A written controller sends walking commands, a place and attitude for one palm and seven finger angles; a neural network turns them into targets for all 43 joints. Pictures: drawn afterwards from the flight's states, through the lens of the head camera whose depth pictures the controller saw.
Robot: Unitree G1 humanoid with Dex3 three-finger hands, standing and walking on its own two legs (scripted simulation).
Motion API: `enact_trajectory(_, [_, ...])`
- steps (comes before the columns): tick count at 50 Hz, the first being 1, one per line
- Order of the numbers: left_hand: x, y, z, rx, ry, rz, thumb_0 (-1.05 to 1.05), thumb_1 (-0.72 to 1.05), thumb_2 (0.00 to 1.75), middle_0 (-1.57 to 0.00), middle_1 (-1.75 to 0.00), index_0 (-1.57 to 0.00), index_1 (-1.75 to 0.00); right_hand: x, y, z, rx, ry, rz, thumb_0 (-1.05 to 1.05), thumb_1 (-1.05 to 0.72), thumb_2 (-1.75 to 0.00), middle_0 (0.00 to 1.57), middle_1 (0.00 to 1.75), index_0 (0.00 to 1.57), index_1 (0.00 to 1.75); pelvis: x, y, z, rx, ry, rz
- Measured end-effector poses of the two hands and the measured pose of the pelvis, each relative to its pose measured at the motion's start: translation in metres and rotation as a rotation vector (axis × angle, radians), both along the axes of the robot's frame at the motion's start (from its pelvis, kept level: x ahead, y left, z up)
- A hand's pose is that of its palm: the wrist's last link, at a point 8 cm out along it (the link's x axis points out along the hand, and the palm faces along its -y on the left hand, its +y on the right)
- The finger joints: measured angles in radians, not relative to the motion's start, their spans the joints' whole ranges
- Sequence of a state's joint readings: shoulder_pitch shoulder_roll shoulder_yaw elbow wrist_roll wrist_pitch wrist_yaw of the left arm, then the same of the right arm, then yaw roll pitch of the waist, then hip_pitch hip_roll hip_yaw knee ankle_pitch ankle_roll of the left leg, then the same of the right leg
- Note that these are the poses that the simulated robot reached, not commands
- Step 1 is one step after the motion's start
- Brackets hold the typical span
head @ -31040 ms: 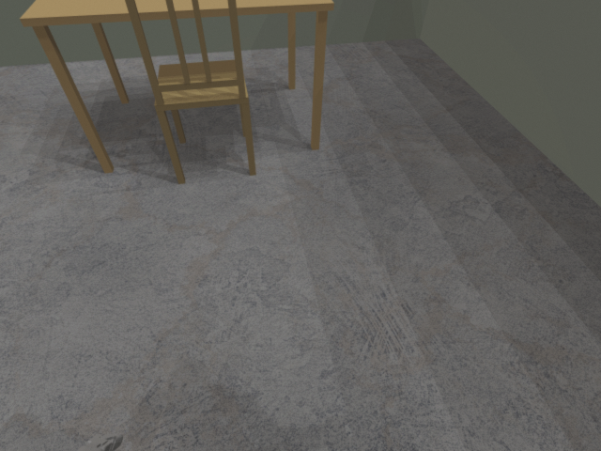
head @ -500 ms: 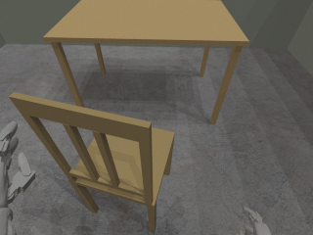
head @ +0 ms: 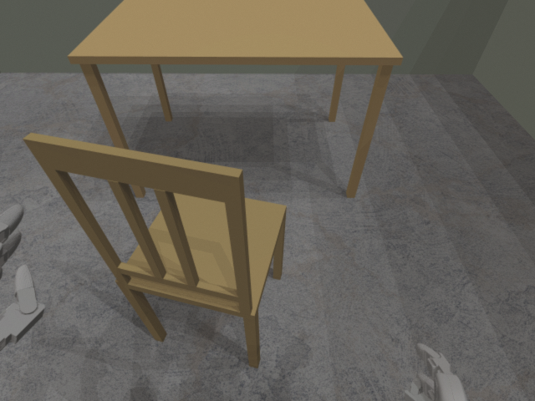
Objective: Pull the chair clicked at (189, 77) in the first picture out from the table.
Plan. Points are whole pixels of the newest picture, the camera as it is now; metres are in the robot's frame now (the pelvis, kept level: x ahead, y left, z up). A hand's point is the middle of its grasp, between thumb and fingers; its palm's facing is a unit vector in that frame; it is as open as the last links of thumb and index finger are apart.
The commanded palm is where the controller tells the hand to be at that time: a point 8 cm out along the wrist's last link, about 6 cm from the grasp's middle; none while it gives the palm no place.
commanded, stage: stop stepping back and stand still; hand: left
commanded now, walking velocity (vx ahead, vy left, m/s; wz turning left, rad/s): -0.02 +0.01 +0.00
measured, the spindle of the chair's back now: (142, 234) +0.45 +0.29 -0.07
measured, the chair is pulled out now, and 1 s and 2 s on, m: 0.63 0.63 0.63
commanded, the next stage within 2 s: let the arm hang, fingers relaxed in 0.98 s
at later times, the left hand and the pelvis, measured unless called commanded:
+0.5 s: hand out of the picture +0.10 +0.27 +0.17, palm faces +0.45 -0.78 -0.42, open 7.4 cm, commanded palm +0.04 +0.31 +0.19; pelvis -0.09 +0.01 +0.01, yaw +2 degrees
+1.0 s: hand out of the picture +0.07 +0.28 +0.17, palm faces +0.39 -0.80 -0.46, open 7.5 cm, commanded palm +0.01 +0.33 +0.19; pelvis -0.13 +0.03 +0.00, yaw -1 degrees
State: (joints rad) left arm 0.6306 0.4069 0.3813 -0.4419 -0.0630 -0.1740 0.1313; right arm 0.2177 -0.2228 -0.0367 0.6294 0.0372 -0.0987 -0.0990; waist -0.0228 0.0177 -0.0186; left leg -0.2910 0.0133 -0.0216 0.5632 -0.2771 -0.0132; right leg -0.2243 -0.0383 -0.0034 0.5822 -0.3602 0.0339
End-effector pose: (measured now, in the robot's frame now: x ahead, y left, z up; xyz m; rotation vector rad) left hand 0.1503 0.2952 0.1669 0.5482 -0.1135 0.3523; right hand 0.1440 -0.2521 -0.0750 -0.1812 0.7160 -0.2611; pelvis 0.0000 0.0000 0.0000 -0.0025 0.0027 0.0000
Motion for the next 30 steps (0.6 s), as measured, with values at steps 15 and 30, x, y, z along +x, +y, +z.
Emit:
enact_trajectory(15, [-0.067, 0.014, 0.024, 0.009, -0.131, 0.034, 0.01, 0.89, 0.90, -0.21, -0.30, -0.21, -0.30, -0.057, 0.022, 0.021, 0.000, -0.051, 0.062, 0.01, -0.91, -0.90, 0.20, 0.30, 0.20, 0.30, -0.065, 0.005, 0.010, -0.032, -0.040, -0.007])
enact_trajectory(30, [-0.114, 0.014, 0.039, 0.053, -0.185, 0.030, 0.02, 0.89, 0.90, -0.21, -0.30, -0.21, -0.30, -0.109, 0.038, 0.006, 0.010, 0.023, 0.104, 0.01, -0.90, -0.90, 0.20, 0.30, 0.20, 0.30, -0.106, 0.007, 0.010, -0.035, -0.071, 0.045])
